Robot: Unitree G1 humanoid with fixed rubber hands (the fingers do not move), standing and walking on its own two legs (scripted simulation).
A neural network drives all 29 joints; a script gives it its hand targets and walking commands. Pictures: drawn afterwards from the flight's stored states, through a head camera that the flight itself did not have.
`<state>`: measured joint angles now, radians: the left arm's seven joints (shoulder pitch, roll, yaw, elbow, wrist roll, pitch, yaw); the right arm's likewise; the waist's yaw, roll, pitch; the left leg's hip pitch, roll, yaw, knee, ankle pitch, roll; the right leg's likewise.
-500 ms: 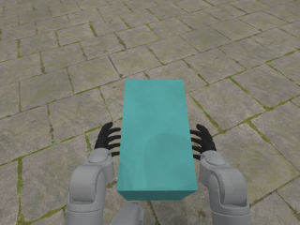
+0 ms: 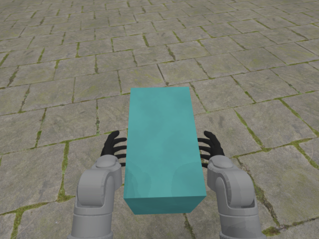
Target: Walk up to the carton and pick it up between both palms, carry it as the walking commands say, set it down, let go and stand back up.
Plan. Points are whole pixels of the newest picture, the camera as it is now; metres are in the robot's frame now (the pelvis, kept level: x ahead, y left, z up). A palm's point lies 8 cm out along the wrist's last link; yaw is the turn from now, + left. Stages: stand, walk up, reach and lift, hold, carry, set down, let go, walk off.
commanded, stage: carry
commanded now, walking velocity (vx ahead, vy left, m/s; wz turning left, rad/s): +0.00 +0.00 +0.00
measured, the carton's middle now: (161, 151) +0.35 +0.02 +0.02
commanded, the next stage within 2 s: none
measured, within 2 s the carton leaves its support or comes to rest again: neither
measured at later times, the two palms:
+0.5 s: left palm (97, 200) +0.18 +0.14 +0.10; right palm (221, 197) +0.19 -0.11 +0.10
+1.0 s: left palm (103, 217) +0.16 +0.13 +0.08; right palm (232, 219) +0.16 -0.12 +0.08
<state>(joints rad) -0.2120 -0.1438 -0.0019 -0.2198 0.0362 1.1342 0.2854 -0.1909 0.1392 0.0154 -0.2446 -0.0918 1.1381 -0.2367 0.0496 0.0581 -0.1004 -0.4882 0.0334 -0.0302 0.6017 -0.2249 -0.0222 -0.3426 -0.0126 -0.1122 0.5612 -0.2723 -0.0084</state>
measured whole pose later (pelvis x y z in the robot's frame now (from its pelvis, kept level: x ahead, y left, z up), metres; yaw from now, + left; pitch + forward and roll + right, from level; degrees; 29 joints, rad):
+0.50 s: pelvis -0.08 +0.00 +0.00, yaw +1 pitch +2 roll +1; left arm -0.20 -0.14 0.00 -0.21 0.06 1.18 0.28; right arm -0.21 0.14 0.02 -0.21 -0.08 1.19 -0.25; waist 0.02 0.01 -0.13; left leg -0.46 0.02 0.06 0.54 -0.20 0.01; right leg -0.45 -0.06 -0.11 0.55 -0.18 -0.02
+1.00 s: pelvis -0.12 +0.00 -0.01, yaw +0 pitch +1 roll +0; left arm -0.24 -0.15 0.01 -0.15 0.08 1.14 0.26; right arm -0.24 0.15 -0.01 -0.15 -0.09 1.14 -0.24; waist -0.01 -0.01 -0.11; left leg -0.51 0.00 0.09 0.79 -0.36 0.03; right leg -0.51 -0.05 -0.11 0.60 -0.11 -0.05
